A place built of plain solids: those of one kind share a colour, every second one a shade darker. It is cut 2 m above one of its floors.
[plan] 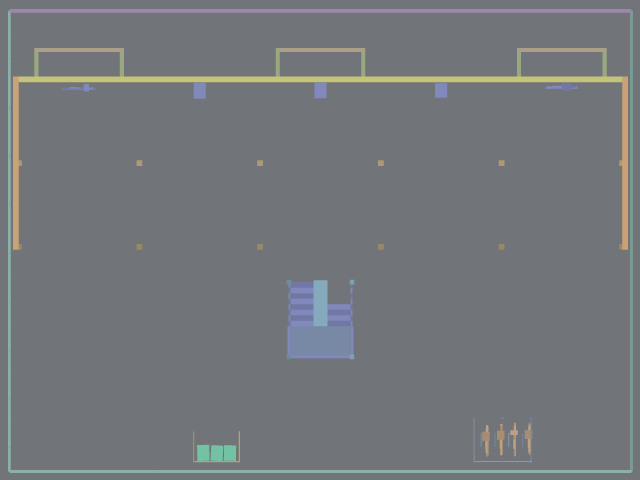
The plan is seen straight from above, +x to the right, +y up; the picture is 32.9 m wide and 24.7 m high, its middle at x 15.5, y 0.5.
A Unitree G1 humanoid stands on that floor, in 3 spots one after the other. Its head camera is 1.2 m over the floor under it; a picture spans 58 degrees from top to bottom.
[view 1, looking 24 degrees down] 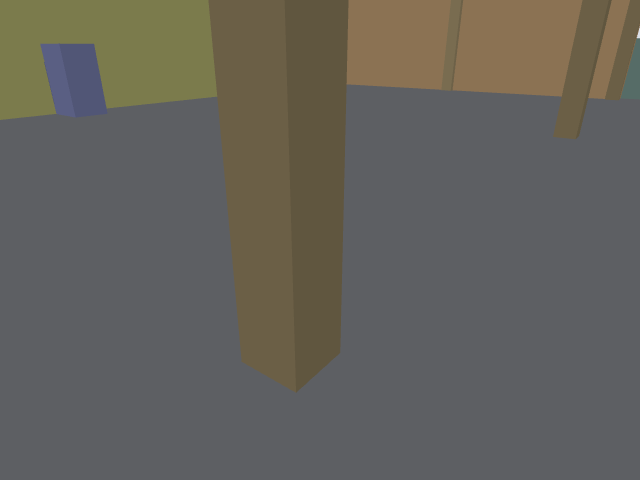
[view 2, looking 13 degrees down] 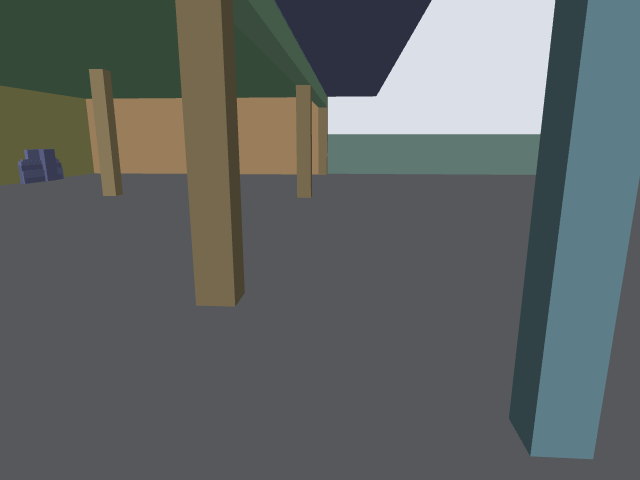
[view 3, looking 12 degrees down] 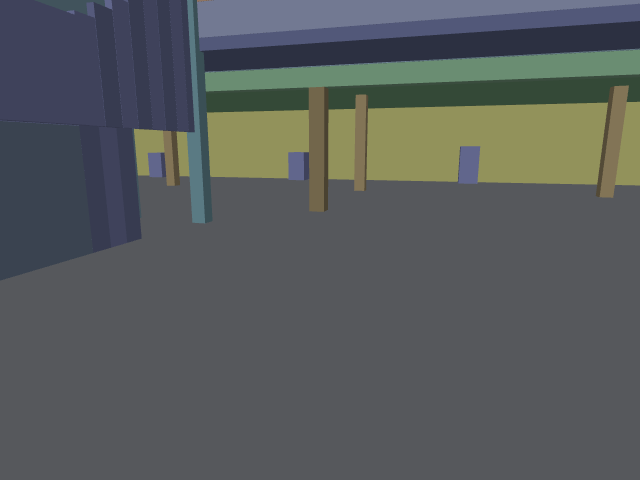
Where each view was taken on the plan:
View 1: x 17.53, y -0.83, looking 37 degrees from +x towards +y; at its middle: column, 1.52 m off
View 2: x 15.53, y -0.83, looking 4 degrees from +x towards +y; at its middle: ground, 5.33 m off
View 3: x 20.98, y -7.94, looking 106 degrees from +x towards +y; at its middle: ground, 5.77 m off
